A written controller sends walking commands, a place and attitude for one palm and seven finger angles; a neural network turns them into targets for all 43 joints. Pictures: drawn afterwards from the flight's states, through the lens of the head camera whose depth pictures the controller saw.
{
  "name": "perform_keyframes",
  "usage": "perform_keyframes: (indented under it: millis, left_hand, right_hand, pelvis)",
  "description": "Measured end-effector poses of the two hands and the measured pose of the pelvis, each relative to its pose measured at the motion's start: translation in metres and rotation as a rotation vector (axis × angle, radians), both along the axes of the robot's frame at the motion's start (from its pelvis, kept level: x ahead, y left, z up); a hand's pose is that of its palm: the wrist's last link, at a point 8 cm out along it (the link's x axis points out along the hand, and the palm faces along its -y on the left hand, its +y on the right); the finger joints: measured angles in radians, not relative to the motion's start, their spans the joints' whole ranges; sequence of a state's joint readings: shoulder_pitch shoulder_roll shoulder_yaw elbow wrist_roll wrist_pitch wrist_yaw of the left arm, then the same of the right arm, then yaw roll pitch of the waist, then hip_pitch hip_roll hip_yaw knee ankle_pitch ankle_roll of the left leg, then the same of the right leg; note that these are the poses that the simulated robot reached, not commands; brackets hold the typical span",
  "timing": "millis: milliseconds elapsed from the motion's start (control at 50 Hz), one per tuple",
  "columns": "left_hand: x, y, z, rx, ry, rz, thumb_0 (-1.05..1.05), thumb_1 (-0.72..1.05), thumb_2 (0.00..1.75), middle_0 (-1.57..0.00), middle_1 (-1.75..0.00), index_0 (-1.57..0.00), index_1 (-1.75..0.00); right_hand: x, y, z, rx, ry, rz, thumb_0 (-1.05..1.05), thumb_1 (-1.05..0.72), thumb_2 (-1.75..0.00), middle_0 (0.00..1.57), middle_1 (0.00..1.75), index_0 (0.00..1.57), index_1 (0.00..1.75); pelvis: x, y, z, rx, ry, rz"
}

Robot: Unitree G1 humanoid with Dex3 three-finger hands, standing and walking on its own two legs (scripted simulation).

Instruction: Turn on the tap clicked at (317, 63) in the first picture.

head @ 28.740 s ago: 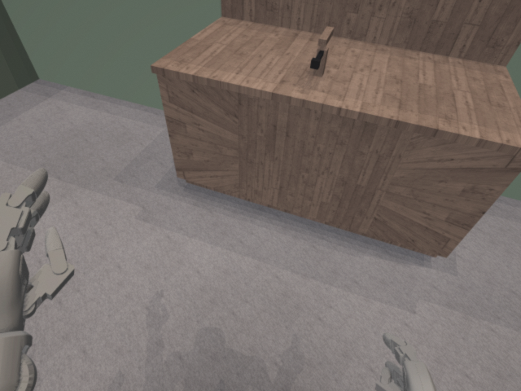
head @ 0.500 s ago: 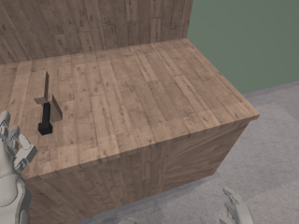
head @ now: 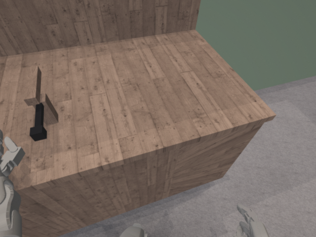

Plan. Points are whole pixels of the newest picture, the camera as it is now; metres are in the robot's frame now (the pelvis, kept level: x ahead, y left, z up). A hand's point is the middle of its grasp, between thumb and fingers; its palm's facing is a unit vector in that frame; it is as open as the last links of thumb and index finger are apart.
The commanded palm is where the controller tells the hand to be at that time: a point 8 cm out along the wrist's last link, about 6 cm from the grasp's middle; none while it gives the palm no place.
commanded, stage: reach beside the lever's end, fingers flat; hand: left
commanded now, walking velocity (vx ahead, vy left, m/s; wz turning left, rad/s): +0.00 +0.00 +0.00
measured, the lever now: (38, 133) +0.34 +0.34 +0.06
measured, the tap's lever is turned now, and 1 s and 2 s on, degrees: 0 0 22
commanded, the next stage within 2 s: push the lever round in 0.66 s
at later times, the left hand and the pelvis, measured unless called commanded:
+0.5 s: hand (20, 141) +0.31 +0.37 +0.06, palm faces +0.62 -0.77 -0.12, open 7.8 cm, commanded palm +0.26 +0.39 +0.05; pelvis +0.00 -0.01 -0.01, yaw -1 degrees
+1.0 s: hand (28, 138) +0.32 +0.36 +0.05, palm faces +0.58 -0.81 -0.10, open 7.8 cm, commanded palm +0.27 +0.38 +0.05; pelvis +0.00 +0.01 -0.01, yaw -1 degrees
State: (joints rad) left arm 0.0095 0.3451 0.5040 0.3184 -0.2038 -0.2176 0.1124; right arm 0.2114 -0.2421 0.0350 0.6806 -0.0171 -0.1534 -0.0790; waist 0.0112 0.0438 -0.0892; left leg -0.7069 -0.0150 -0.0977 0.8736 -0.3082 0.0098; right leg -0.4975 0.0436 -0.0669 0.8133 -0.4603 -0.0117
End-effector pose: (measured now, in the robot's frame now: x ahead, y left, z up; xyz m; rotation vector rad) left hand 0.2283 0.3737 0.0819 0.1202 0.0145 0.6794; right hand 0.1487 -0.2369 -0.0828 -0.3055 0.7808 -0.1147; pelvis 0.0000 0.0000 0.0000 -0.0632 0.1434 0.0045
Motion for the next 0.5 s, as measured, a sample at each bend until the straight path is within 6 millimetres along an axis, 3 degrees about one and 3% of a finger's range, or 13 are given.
perform_keyframes:
  millis: [120, 320, 500]
  left_hand:
    - [0.005, 0.011, -0.006, 0.002, -0.010, 0.016, 0.02, 0.90, 0.90, -0.16, -0.16, -0.16, -0.16]
    - [0.032, 0.016, -0.017, -0.015, 0.011, -0.014, 0.02, 0.90, 0.90, -0.16, -0.15, -0.16, -0.15]
    - [0.031, 0.025, -0.017, 0.004, 0.007, -0.004, 0.02, 0.90, 0.90, -0.16, -0.15, -0.16, -0.15]
  right_hand:
    - [-0.011, -0.012, -0.009, -0.028, 0.056, -0.012, 0.01, -0.91, -0.89, 0.20, 0.30, 0.21, 0.30]
    - [-0.035, -0.026, -0.020, -0.046, 0.123, -0.065, 0.01, -0.91, -0.89, 0.20, 0.30, 0.21, 0.30]
    - [-0.053, -0.031, -0.024, -0.042, 0.175, -0.096, 0.01, -0.91, -0.89, 0.20, 0.30, 0.21, 0.30]
  pelvis:
    - [-0.003, -0.004, -0.005, -0.007, 0.019, 0.006]
    - [-0.006, -0.008, -0.012, -0.011, 0.056, -0.006]
    - [-0.003, -0.007, -0.014, -0.015, 0.068, -0.018]
